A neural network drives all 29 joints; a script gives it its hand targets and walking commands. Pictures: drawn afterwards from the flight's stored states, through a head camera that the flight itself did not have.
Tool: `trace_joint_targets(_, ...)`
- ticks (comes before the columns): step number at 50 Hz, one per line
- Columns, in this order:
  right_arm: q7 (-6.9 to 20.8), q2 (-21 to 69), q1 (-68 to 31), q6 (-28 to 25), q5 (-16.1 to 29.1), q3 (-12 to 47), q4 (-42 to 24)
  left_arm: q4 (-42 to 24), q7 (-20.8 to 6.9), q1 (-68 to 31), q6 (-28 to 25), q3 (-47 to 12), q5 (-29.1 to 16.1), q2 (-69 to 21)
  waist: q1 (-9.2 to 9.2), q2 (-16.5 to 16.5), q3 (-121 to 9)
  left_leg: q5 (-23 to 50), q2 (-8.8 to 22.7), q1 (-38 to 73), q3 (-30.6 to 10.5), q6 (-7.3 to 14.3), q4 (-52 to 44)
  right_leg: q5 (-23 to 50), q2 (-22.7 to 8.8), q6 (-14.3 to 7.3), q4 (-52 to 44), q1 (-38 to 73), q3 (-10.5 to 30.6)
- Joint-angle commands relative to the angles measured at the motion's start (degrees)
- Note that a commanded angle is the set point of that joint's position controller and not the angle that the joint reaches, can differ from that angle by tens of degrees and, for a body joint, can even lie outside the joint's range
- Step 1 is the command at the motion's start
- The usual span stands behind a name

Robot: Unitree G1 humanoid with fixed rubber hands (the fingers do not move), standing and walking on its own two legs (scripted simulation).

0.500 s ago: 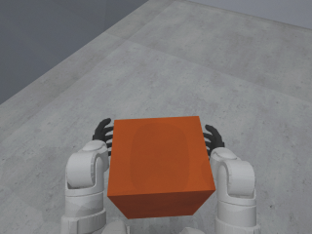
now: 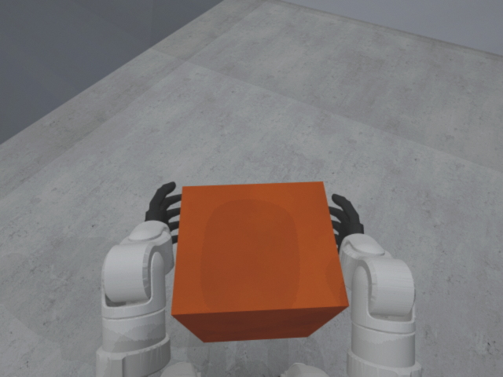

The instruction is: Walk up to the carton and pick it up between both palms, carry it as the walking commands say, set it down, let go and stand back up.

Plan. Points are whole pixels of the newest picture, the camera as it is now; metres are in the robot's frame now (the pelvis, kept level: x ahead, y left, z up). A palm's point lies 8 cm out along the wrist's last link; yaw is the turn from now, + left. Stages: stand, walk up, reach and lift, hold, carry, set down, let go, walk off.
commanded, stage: carry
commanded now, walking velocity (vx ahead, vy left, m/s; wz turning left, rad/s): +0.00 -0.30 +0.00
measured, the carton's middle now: (254, 273) +0.26 +0.01 +0.02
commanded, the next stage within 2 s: none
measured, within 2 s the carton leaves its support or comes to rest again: neither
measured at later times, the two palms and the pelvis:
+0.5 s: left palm (212, 290) +0.20 +0.06 +0.11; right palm (437, 302) +0.20 -0.22 +0.09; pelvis -0.08 -0.09 +0.02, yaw +2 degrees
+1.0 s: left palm out of the picture +0.09 +0.04 +0.11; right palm out of the picture +0.09 -0.23 +0.10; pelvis -0.18 -0.11 +0.02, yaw +2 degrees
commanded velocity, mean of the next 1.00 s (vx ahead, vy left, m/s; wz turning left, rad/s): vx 0.00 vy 0.00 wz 0.00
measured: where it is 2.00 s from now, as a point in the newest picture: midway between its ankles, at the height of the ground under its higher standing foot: outside the picture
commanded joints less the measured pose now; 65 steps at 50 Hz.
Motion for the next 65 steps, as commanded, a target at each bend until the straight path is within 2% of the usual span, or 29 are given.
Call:
trace_joint_targets(1,14.17,52.33,-28.11,-1.41,22.85,38.73,-8.77,-7.20,-14.54,-26.31,-0.66,-43.95,-26.01,-54.82,-0.36,-15.71,-25.35,-27.38,-8.85,-11.72,2.86,0.39,28.45,10.93,-19.25,-7.82,-22.83,15.89,21.72)
trace_joint_targets(3,14.14,56.06,-33.50,-1.67,24.74,40.35,-8.04,-4.38,-15.52,-26.41,-0.57,-42.88,-25.58,-56.76,0.12,-9.93,-25.36,-18.88,-7.55,-10.82,-2.19,1.82,34.62,-10.75,-15.05,-3.30,-22.25,14.88,13.00)
trace_joint_targets(8,12.48,55.81,-31.34,-1.51,25.76,40.42,-10.40,-4.82,-15.46,-23.84,-1.11,-40.01,-26.38,-56.82,-0.02,-9.39,-31.37,-16.06,-6.88,-13.99,-1.49,0.35,30.20,33.07,-13.71,-1.68,-13.03,31.56,12.02)
trace_joint_targets(15,11.59,55.27,-31.64,-0.77,24.94,39.79,-10.13,-4.30,-15.82,-23.63,-0.38,-39.82,-26.55,-55.80,0.25,-10.74,-30.03,-15.52,-8.85,-6.21,-1.32,1.51,21.40,7.05,-15.44,0.03,-22.27,26.16,14.76)
trace_joint_targets(18,11.16,54.08,-35.05,-0.15,25.09,41.05,-12.77,-1.71,-16.15,-22.85,0.48,-39.50,-25.90,-55.43,-0.07,-13.96,-27.84,-14.08,-11.35,-0.44,2.64,2.05,18.19,-0.67,-11.28,6.36,-27.62,21.23,8.28)
trace_joint_targets(19,11.07,55.13,-27.48,0.66,23.97,40.40,-7.08,-2.23,-16.29,-20.59,0.76,-38.58,-25.35,-53.51,-0.55,-14.26,-26.92,-13.55,-12.83,2.82,4.12,3.05,16.84,-2.91,-10.21,12.02,-31.20,19.49,7.06)
trace_joint_targets(20,11.20,52.10,-29.09,0.42,23.53,39.89,-9.93,-0.61,-16.26,-19.19,1.02,-39.08,-24.81,-53.40,-0.23,-13.52,-28.54,-14.66,-12.79,3.44,4.20,2.43,12.71,0.19,-10.66,8.50,-29.58,20.46,5.91)
trace_joint_targets(21,10.95,53.71,-33.05,0.14,24.84,39.95,-9.49,-3.08,-16.30,-23.22,0.66,-39.67,-25.80,-53.23,-0.13,-12.77,-28.58,-14.08,-15.16,3.16,7.18,2.66,7.94,0.97,-10.99,11.54,-31.39,23.28,7.44)
trace_joint_targets(25,11.97,55.25,-28.11,0.04,25.49,38.34,-8.95,-7.31,-15.21,-21.46,-0.10,-40.75,-25.63,-53.00,-0.16,-10.14,-32.00,-11.03,-13.43,9.26,6.41,4.78,-9.60,-0.18,-10.51,9.65,-27.93,25.21,3.61)
trace_joint_targets(28,12.19,52.81,-25.28,-0.03,24.31,36.47,-7.95,-4.33,-14.65,-20.61,0.31,-40.43,-23.11,-51.90,-3.18,-7.82,-27.36,-11.55,-13.37,27.00,10.61,9.21,-21.77,-5.56,-1.94,29.89,-29.19,9.09,-4.19)
trace_joint_targets(29,12.26,54.20,-27.94,0.16,24.97,36.31,-7.90,-6.72,-14.82,-23.17,0.36,-40.29,-23.55,-53.02,-4.57,8.58,-30.37,-18.17,0.16,26.49,-6.71,14.49,-28.83,-2.54,2.74,32.07,-4.52,6.98,-7.87)
trace_joint_targets(30,12.61,53.90,-30.59,0.18,25.22,36.17,-7.72,-4.03,-14.60,-23.65,0.56,-42.06,-24.81,-53.77,-1.47,21.29,-28.27,-22.04,10.04,11.78,-23.70,16.30,-23.11,-12.56,-1.06,16.48,14.36,9.05,4.35)
trace_joint_targets(31,12.77,55.07,-33.80,-0.18,26.14,36.00,-8.61,-5.93,-14.61,-26.41,0.35,-42.03,-25.29,-55.07,-0.57,20.65,-25.00,-23.29,11.81,-1.34,-20.34,16.40,-23.81,-10.05,-3.19,10.34,25.84,10.34,10.34)
trace_joint_targets(32,12.96,54.14,-31.54,0.17,24.97,36.03,-6.50,-5.56,-14.59,-28.79,0.14,-43.27,-25.97,-55.91,0.45,22.10,-19.94,-24.83,10.33,-11.58,-12.19,11.45,-22.11,-10.07,-5.76,6.81,28.12,11.76,13.75)
trace_joint_targets(34,13.15,54.34,-29.96,1.33,24.35,37.21,-5.37,-2.81,-14.44,-27.45,-0.20,-41.18,-25.60,-55.43,1.56,9.68,-18.23,-18.41,0.64,-11.03,-0.88,3.44,-15.74,0.30,-4.24,1.87,2.41,17.23,5.34)
trace_joint_targets(36,12.83,51.95,-27.44,1.91,22.64,36.72,-3.44,2.47,-15.03,-23.74,1.32,-39.18,-23.96,-54.57,-0.24,-12.61,-19.92,-12.04,-5.52,-1.90,0.48,3.19,-2.62,-4.65,-5.28,4.71,-19.69,15.16,10.59)
trace_joint_targets(37,12.67,52.27,-28.44,2.23,22.29,35.97,-1.27,2.81,-15.49,-25.43,1.46,-39.14,-24.84,-54.27,-0.82,-16.89,-20.20,-14.51,-9.51,-4.53,1.22,2.10,4.40,-1.90,-15.72,2.77,-23.92,13.21,24.74)
trace_joint_targets(38,12.59,51.76,-24.71,1.78,21.51,37.19,-0.59,4.91,-15.87,-22.06,1.85,-38.09,-24.13,-52.78,-1.59,-16.66,-21.28,-16.01,-7.71,-2.78,-1.82,3.05,8.95,-3.61,-19.11,-0.80,-22.18,11.76,27.29)
trace_joint_targets(39,12.42,52.27,-25.33,2.31,21.00,37.97,-0.20,6.08,-16.04,-20.06,1.92,-37.70,-23.54,-52.94,-1.07,-17.38,-18.20,-11.86,-8.57,-1.54,-1.98,3.60,7.00,-1.62,-17.74,-1.00,-22.09,7.94,20.22)
trace_joint_targets(40,12.68,51.71,-28.33,1.43,21.60,37.45,0.18,2.46,-16.37,-25.75,0.79,-39.25,-24.56,-52.27,-0.36,-11.08,-20.89,-12.55,-11.23,-1.13,-0.83,3.64,12.15,-7.89,-15.96,-0.78,-23.78,8.26,18.94)
trace_joint_targets(41,12.62,55.17,-36.03,1.16,23.81,39.55,-1.30,1.84,-16.65,-30.95,0.56,-39.23,-25.42,-53.81,-0.45,-15.62,-17.18,-11.25,-10.92,-1.89,-1.78,3.46,12.61,-9.29,-14.72,1.01,-24.70,7.86,15.44)
trace_joint_targets(42,12.84,54.43,-35.18,1.14,22.93,38.38,-2.30,5.29,-16.69,-28.59,0.86,-38.99,-25.09,-57.03,-0.45,-11.02,-18.62,-10.65,-10.97,-1.26,-1.31,4.37,14.29,-7.89,-14.64,-0.98,-24.00,7.43,15.04)
trace_joint_targets(44,12.51,55.98,-38.68,0.56,25.61,39.96,-4.99,1.05,-16.33,-30.55,0.22,-37.63,-25.22,-56.04,-0.40,-12.56,-19.33,-11.87,-12.05,-1.49,-1.64,5.06,14.98,-18.03,-14.68,3.46,-28.61,9.30,16.91)
trace_joint_targets(52,13.01,55.45,-31.29,0.89,25.74,38.40,-2.96,-2.49,-14.49,-26.84,-0.26,-39.00,-24.01,-54.44,-0.66,-10.52,-28.03,-6.13,-11.95,9.87,1.33,6.15,-11.18,-4.02,-10.92,0.33,-21.13,14.80,8.59)
trace_joint_targets(54,12.89,55.94,-32.99,0.33,25.48,38.18,-4.62,-0.76,-14.28,-24.89,-0.33,-39.86,-24.15,-55.47,-0.54,-9.08,-28.87,-2.75,-8.71,15.42,-4.62,7.77,-12.51,-4.15,-9.03,2.93,-19.71,11.46,8.07)
trace_joint_targets(56,13.03,55.72,-36.06,-0.06,25.35,37.50,-6.03,-1.94,-15.02,-27.83,-0.47,-40.90,-25.24,-56.33,-0.81,3.22,-23.96,-18.47,0.86,8.81,-16.90,10.16,-20.06,-4.66,-4.77,4.84,-11.41,8.12,3.96)
trace_joint_targets(58,13.95,54.09,-32.10,0.75,24.10,36.21,-3.16,0.22,-14.67,-29.48,0.25,-42.61,-25.34,-56.54,-0.94,9.97,-17.59,-27.16,5.18,-2.34,-18.27,11.52,-25.32,-4.35,-0.99,4.57,4.16,7.11,0.60)
trace_joint_targets(61,14.46,53.95,-31.67,1.06,23.19,34.34,0.36,0.39,-14.49,-31.68,0.25,-43.16,-26.39,-57.10,-0.03,7.89,-19.38,-17.51,-0.15,-2.24,-7.23,7.93,-19.06,0.24,-1.26,2.10,-5.22,12.45,0.40)
trace_joint_targets(65,14.56,54.01,-31.61,0.21,23.27,34.37,-1.27,-1.85,-14.14,-33.50,0.25,-45.38,-28.08,-58.25,-0.36,6.11,-24.64,9.48,0.75,8.86,-8.44,7.77,-13.02,6.05,-3.55,2.57,-11.14,12.15,3.07)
